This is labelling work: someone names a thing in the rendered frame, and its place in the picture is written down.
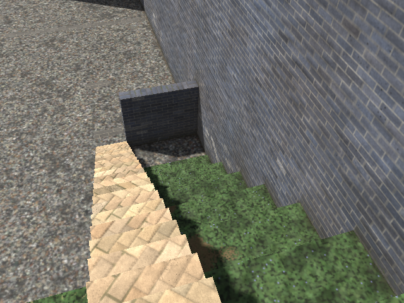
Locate stairs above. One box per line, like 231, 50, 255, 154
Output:
86, 141, 221, 303

